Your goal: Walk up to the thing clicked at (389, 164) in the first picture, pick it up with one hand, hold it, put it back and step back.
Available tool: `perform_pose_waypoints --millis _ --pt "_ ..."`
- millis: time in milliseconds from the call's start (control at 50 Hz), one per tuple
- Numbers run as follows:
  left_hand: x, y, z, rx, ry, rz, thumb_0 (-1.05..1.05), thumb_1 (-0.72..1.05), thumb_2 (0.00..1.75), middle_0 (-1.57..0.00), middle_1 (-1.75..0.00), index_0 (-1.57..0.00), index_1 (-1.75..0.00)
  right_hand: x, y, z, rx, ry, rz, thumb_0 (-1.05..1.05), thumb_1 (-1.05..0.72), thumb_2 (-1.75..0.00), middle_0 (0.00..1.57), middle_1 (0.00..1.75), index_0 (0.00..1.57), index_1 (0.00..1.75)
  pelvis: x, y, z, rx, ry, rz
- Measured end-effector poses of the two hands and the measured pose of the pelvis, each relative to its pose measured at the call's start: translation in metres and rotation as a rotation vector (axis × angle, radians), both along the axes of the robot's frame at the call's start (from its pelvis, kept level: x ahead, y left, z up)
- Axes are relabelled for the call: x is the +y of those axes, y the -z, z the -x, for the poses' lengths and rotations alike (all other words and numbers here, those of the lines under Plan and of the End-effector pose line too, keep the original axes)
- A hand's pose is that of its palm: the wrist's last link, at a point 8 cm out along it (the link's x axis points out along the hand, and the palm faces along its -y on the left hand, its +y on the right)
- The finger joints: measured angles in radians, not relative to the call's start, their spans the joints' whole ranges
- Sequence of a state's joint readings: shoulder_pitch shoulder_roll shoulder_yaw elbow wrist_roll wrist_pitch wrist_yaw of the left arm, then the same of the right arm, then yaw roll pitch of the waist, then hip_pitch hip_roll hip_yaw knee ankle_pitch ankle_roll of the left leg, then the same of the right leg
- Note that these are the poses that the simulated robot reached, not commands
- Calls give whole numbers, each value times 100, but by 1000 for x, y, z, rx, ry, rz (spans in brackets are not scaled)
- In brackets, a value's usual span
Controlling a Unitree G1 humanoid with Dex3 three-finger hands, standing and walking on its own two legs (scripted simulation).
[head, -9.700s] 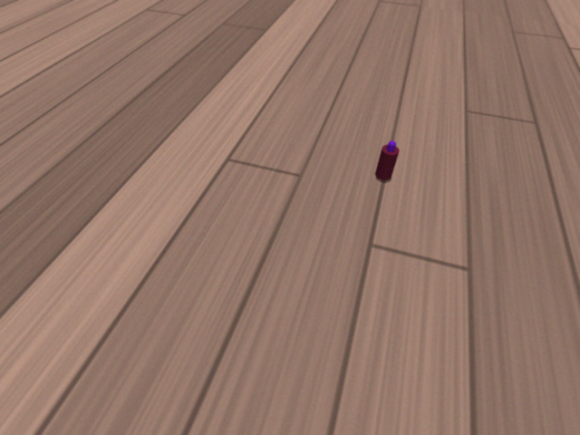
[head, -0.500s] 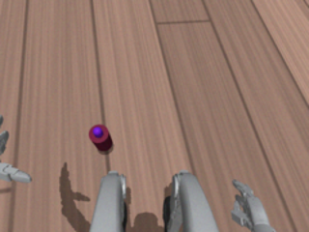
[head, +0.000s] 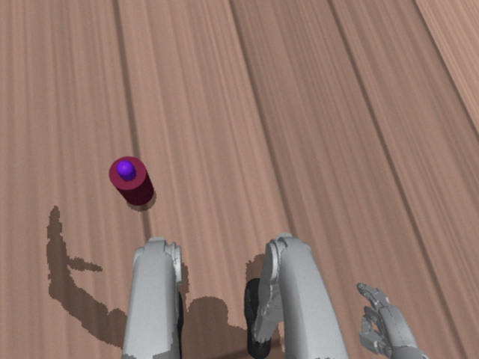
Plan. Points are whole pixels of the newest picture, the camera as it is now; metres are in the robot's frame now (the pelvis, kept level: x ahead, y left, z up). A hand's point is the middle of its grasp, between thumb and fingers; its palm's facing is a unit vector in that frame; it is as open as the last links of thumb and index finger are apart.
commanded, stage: go down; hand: left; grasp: from the side
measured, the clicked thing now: (132, 180) +0.48 +0.23 -0.35
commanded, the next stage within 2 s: approach in 0.92 s
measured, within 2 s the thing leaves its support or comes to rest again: neither
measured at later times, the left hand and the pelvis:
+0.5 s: hand out of the picture +0.39 +0.41 -0.05, palm faces +0.21 -0.97 -0.09, open 17.5 cm; pelvis -0.01 +0.00 -0.06, yaw -1 degrees
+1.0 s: hand out of the picture +0.41 +0.42 -0.06, palm faces +0.21 -0.97 -0.07, open 17.4 cm; pelvis -0.01 +0.00 -0.07, yaw -1 degrees
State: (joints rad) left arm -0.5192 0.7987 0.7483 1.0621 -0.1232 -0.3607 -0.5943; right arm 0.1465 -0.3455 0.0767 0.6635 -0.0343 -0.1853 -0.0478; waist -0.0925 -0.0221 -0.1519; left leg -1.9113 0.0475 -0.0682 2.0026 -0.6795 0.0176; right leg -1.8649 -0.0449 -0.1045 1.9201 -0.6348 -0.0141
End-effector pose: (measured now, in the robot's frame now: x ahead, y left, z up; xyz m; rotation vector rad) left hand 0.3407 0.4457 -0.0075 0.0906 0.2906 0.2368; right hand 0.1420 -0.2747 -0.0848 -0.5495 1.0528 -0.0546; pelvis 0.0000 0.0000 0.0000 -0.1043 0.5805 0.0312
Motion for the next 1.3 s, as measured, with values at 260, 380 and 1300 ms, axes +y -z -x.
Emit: perform_pose_waypoints --millis 260,380,1300 --pt "10 21 -7 -71 7 4 -1 -50 3 -6 -2 -5 -2 -2 40 12 53 -35 8 1 -92 -91 21 30 21 30 -1 37 9 -10 3 4" --pt "11 28 -16 -88 17 11 -1 -51 3 -5 -2 -4 -3 -3 52 21 77 -27 15 1 -92 -91 21 30 21 30 -1 50 11 -15 4 9" --pt "9 112 -40 -220 9 89 -1 -59 2 -8 -4 -5 -6 -2 90 30 152 -107 58 1 -92 -91 21 30 21 30 2 103 13 -47 30 43"
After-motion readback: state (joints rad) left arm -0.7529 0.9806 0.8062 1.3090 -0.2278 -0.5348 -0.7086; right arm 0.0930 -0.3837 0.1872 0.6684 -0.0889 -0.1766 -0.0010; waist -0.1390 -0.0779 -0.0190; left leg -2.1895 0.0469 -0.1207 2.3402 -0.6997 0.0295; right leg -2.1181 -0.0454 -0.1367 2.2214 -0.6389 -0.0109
